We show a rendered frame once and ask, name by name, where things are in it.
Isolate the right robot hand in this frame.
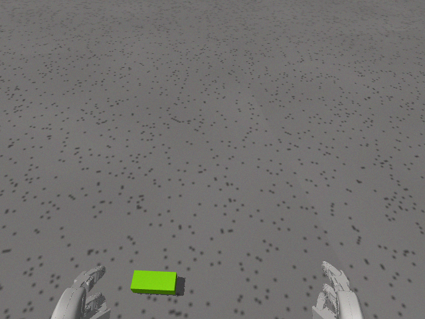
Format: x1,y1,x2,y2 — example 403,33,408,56
312,261,365,319

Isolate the carton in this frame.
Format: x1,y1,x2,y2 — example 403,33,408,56
130,270,177,294

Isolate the left robot hand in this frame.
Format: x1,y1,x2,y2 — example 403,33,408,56
51,266,111,319

